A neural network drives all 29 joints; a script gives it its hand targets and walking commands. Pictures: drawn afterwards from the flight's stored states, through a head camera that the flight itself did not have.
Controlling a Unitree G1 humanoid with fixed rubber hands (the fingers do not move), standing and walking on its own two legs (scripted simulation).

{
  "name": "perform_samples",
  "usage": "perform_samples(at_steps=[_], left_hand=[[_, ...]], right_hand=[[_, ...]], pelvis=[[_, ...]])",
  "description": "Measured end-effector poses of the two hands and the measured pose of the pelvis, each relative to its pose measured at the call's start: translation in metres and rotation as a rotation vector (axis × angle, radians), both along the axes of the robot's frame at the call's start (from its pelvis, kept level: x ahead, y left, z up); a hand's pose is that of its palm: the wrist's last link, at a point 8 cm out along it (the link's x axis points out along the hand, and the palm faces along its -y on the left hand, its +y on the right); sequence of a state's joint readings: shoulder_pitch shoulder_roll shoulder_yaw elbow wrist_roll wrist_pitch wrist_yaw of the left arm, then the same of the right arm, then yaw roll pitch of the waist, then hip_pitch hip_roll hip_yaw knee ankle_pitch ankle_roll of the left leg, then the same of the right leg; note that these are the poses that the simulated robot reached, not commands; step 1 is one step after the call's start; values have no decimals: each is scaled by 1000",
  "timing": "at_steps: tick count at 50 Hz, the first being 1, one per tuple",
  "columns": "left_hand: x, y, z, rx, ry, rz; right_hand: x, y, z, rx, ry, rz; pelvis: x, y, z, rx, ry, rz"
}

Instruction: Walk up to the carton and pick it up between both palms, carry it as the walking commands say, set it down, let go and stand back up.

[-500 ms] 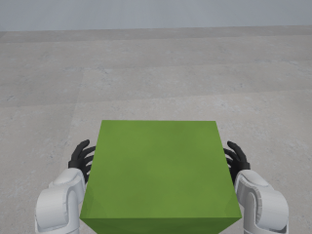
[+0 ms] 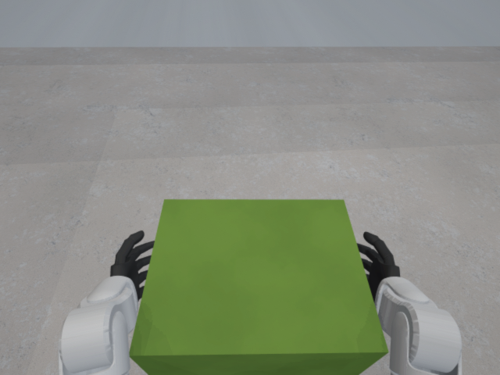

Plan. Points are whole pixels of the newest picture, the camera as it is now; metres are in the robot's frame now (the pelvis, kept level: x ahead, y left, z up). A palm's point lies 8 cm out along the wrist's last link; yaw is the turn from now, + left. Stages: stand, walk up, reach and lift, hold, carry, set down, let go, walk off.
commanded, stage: carry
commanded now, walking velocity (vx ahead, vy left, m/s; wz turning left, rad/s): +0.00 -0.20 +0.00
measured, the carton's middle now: (253, 304) +0.25 +0.01 +0.00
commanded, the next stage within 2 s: none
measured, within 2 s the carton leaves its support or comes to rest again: neither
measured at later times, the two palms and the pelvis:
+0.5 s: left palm (228, 326) +0.19 +0.04 +0.07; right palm out of the picture +0.19 -0.32 +0.08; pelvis -0.05 -0.14 -0.01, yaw +0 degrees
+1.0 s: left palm (354, 367) +0.14 -0.11 +0.06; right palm out of the picture +0.14 -0.47 +0.08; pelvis -0.10 -0.29 -0.01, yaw +0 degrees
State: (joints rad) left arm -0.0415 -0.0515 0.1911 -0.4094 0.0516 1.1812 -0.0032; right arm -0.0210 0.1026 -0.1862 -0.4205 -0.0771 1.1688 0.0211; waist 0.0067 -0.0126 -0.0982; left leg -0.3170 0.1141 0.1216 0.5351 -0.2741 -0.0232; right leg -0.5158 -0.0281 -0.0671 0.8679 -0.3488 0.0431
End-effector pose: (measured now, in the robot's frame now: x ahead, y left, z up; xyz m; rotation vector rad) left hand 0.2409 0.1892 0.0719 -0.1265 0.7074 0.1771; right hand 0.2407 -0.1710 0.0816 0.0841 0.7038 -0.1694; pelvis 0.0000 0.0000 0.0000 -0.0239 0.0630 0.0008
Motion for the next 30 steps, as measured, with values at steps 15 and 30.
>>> perform_samples(at_steps=[15,30], left_hand=[[-22,-125,-5,26,13,-33],[-55,-171,2,2,-10,-2]], right_hand=[[-36,-125,-18,42,13,-45],[-56,-172,0,7,-10,-3]], pelvis=[[-32,-99,-6,27,18,-7],[-59,-172,0,0,0,-3]])
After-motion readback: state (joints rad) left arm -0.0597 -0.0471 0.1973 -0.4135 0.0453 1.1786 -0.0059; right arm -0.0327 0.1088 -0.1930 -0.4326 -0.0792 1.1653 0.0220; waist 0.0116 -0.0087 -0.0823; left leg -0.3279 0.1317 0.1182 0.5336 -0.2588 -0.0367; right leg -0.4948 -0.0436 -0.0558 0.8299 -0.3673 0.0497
